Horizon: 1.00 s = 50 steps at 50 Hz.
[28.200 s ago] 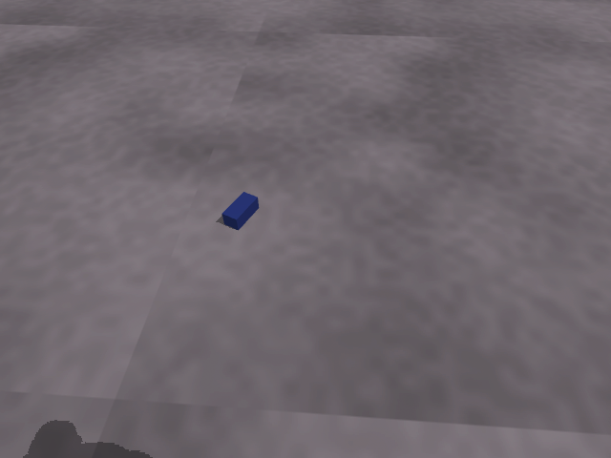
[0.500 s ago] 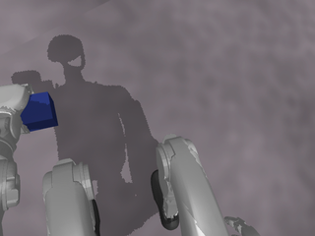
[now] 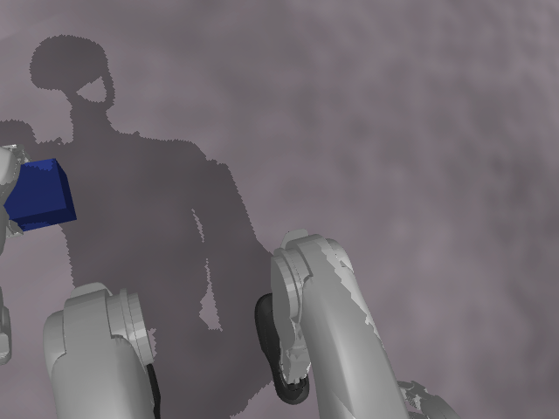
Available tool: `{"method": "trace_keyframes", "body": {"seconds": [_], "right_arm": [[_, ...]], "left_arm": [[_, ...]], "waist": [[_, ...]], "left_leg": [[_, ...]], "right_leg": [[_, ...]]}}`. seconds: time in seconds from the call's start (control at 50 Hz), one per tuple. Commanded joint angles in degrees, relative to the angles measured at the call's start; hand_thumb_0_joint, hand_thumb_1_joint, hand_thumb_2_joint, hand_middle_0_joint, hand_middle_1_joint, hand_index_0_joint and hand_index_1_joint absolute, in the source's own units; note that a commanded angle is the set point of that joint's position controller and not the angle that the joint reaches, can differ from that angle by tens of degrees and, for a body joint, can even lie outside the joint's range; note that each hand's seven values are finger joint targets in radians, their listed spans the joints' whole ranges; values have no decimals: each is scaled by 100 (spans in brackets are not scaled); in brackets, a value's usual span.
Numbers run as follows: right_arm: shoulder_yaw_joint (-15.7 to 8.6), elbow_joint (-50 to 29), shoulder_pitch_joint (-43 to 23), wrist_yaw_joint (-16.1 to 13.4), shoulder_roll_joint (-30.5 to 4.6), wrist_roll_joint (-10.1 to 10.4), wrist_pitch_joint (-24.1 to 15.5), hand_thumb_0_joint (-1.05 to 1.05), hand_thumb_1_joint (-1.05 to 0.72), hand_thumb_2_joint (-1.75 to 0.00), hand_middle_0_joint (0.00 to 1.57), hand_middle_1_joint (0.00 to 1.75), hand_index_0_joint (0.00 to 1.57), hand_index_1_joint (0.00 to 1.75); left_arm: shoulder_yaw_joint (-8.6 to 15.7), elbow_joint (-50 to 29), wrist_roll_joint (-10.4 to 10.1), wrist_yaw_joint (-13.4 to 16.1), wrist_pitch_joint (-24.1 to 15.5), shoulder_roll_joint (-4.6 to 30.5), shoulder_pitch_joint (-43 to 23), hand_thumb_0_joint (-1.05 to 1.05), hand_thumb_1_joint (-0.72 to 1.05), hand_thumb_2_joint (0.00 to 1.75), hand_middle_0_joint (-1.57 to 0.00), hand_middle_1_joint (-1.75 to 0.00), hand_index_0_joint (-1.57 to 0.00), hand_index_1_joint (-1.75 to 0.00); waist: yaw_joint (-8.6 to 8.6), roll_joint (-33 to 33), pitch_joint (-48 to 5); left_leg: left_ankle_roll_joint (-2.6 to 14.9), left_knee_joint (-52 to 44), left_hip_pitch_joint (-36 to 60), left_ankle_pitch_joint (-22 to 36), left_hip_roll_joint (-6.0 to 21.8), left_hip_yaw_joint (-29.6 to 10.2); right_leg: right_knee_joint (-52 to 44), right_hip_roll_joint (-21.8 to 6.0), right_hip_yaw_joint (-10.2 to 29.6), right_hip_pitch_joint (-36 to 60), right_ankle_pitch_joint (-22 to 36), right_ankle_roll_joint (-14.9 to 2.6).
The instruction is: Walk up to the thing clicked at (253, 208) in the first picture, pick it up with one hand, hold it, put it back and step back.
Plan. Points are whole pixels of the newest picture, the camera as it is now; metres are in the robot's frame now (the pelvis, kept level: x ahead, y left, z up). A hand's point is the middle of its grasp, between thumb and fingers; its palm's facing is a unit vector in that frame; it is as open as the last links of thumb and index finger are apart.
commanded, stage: rest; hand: left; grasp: from above
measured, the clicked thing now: (1, 202) +0.46 +0.28 -0.24
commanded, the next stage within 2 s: open in 0.94 s
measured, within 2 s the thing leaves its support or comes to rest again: rests again in 0.50 s
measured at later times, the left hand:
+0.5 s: hand (14, 196) +0.47 +0.26 -0.25, palm faces -0.46 -0.11 -0.88, open 10.5 cm
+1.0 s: hand (12, 197) +0.47 +0.26 -0.25, palm faces -0.46 -0.11 -0.88, open 10.5 cm
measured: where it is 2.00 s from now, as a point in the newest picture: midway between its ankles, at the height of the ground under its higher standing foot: (219, 397)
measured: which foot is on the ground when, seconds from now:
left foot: down 0.00-1.00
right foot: down 0.00-1.00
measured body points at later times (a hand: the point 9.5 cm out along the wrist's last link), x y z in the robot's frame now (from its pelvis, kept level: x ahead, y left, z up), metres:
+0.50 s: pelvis +0.00 +0.00 -0.02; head +0.28 +0.08 +0.33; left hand +0.49 +0.26 -0.20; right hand +0.02 -0.27 -0.10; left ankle +0.07 +0.13 -0.29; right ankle +0.10 -0.13 -0.29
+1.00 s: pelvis -0.01 +0.01 -0.02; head +0.26 +0.09 +0.32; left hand +0.49 +0.27 -0.20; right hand +0.00 -0.26 -0.08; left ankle +0.07 +0.13 -0.29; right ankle +0.10 -0.13 -0.29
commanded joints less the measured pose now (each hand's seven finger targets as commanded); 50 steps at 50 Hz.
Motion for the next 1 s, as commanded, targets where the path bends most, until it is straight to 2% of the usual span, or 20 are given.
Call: {"method": "trace_keyframes", "body": {"seconds": [0.0, 0.08, 0.1, 0.2, 0.24, 0.26, 0.3, 0.32, 0.34, 0.4, 0.42, 0.5, 0.54, 0.62, 0.68, 0.72, 0.74, 0.84, 0.88, 0.98], "right_arm": [[-386, 57, 1316, -5, -1534, -88, -28, 0, -89, -89, 20, 30, 20, 30], [-317, 123, 1348, 81, -1600, -110, -97, 0, -89, -89, 20, 30, 20, 30], [-278, 103, 1281, 97, -1599, -110, -113, 0, -89, -89, 20, 30, 20, 30], [-222, 75, 1301, 160, -1732, -144, -174, 0, -89, -89, 20, 30, 20, 30], [-128, 63, 1252, 211, -1684, -171, -225, 0, -89, -89, 20, 30, 20, 30], [-147, 79, 1286, 219, -1733, -180, -220, 0, -89, -89, 20, 30, 20, 30], [-99, 72, 1259, 248, -1785, -200, -268, 0, -89, -89, 20, 30, 20, 30], [-119, -28, 1233, 256, -1884, -228, -299, 0, -89, -89, 20, 30, 20, 30], [-64, -37, 1190, 288, -1825, -220, -308, 0, -89, -90, 20, 30, 20, 30], [-57, 24, 1244, 325, -1865, -257, -325, 0, -89, -90, 20, 30, 20, 30], [-1, 44, 1225, 353, -1807, -282, -347, 0, -89, -90, 20, 30, 20, 30], [7, -36, 1146, 391, -1959, -316, -437, 0, -90, -90, 20, 30, 20, 30], [12, -67, 1074, 403, -1987, -287, -449, 0, -90, -90, 20, 30, 20, 30], [10, 9, 1185, 445, -2069, -331, -478, 0, -90, -90, 20, 30, 20, 30], [42, -26, 1156, 442, -2069, -325, -478, 0, -90, -90, 20, 30, 20, 30], [90, 33, 1132, 465, -2038, -369, -475, 0, -90, -90, 20, 30, 20, 30], [118, -64, 1046, 480, -2037, -373, -510, 0, -90, -90, 20, 30, 20, 30], [166, -20, 1104, 488, -2147, -409, -546, 0, -90, -90, 20, 30, 20, 30], [281, -68, 1027, 516, -2118, -442, -573, 0, -90, -90, 20, 30, 20, 30], [352, -148, 993, 509, -2174, -479, -618, 0, -90, -90, 20, 30, 20, 30]], "left_arm": [[99, -818, -10, 436, 57, 1485, -2190, 0, 68, 87, -107, -62, -105, -64], [142, -655, -45, 486, 37, 1638, -2306, 0, 68, 87, -105, -65, -104, -66], [82, -290, -68, 497, 66, 1522, -1976, 0, 67, 87, -105, -65, -104, -66], [233, -424, -19, 585, -7, 1840, -2109, 0, 69, 89, -106, -67, -105, -68], [82, -168, -14, 602, -14, 1605, -2134, 0, 70, 86, -106, -68, -106, -68], [221, -478, -6, 656, -65, 1897, -2286, 0, 71, 84, -106, -67, -106, -67], [211, -126, -1, 690, -46, 1861, -2084, 0, 71, 84, -106, -67, -106, -67], [450, -385, 49, 741, -89, 2206, -2223, 0, 71, 86, -106, -68, -106, -68], [350, -226, 84, 731, -75, 2113, -2137, 0, 72, 87, -107, -68, -107, -68], [508, -77, 106, 789, -73, 2250, -1973, 0, 75, 86, -109, -67, -109, -68], [182, 94, 88, 761, -60, 1802, -2022, 0, 75, 85, -109, -67, -109, -67], [353, -45, 75, 820, -82, 2208, -2072, 0, 77, 85, -110, -68, -110, -68], [362, -45, 49, 834, -90, 2251, -1981, 0, 76, 84, -111, -66, -111, -66], [393, 192, 132, 878, -82, 2269, -2049, 0, 76, 84, -110, -66, -110, -66], [399, 316, 100, 919, -81, 2243, -1938, 0, 74, 85, -108, -68, -108, -68], [351, 482, 120, 937, -77, 2275, -1976, 0, 74, 84, -107, -69, -107, -68], [170, 508, 139, 904, -89, 2060, -2101, 0, 74, 85, -108, -69, -108, -69], [363, 694, 169, 943, -104, 2376, -1983, 0, 75, 82, -108, -68, -108, -67], [291, 831, 143, 932, -117, 2300, -2103, 0, 75, 81, -107, -69, -107, -68], [275, 989, 154, 966, -174, 2461, -2005, 0, 74, 80, -107, -68, -107, -67]], "waist": [[-191, 2335, -4073], [-238, 2319, -4009], [-169, 2252, -3942], [-255, 2267, -3970], [-391, 2198, -3836], [-328, 2312, -4045], [-338, 2279, -3797], [-364, 2334, -3873], [-329, 2369, -3845], [-353, 2405, -3822], [-426, 2358, -3597], [-453, 2394, -3625], [-383, 2393, -3599], [-567, 2298, -3366], [-526, 2315, -3378], [-593, 2346, -3285], [-674, 2278, -3155], [-686, 2405, -3004], [-791, 2275, -2809], [-781, 2078, -2723]], "left_leg": [[244, -1361, 3077, 1437, -11, 665], [250, -1266, 2958, 1425, 1, 613], [244, -1275, 2924, 1403, -5, 599], [243, -1178, 2899, 1467, -3, 548], [247, -1110, 2846, 1463, 8, 543], [249, -1134, 2898, 1501, 24, 515], [242, -1037, 2811, 1510, 12, 531], [233, -1010, 2865, 1656, 28, 511], [231, -988, 2869, 1620, 34, 517], [229, -958, 2813, 1664, 50, 507], [227, -928, 2747, 1494, 28, 521], [249, -942, 2750, 1419, 50, 454], [231, -944, 2747, 1430, 69, 419], [225, -892, 2680, 1370, 78, 375], [226, -965, 2701, 1462, 75, 334], [236, -916, 2614, 1347, 94, 341], [233, -915, 2603, 1289, 82, 329], [197, -986, 2770, 1339, 105, 231], [227, -852, 2541, 1275, 106, 251], [270, -948, 2338, 891, 103, 230]], "right_leg": [[-1067, 142, -685, 2041, 1445, -448], [-977, 175, -745, 2068, 1452, -457], [-975, 190, -762, 2050, 1416, -473], [-909, 202, -850, 2159, 1473, -455], [-897, 225, -852, 2181, 1514, -436], [-894, 248, -868, 2288, 1571, -436], [-868, 237, -890, 2182, 1553, -449], [-837, 232, -926, 2274, 1686, -445], [-790, 249, -897, 2297, 1662, -461], [-780, 272, -916, 2424, 1731, -436], [-805, 271, -933, 2213, 1587, -449], [-849, 290, -1002, 2295, 1557, -424], [-832, 301, -1017, 2264, 1529, -448], [-787, 298, -1070, 2121, 1480, -437], [-829, 308, -1081, 2213, 1571, -428], [-808, 331, -1067, 2192, 1511, -425], [-805, 322, -1085, 2095, 1469, -424], [-745, 303, -1157, 2000, 1451, -413], [-789, 308, -1159, 2008, 1422, -408], [-876, 337, -1160, 2097, 1126, -397]]}}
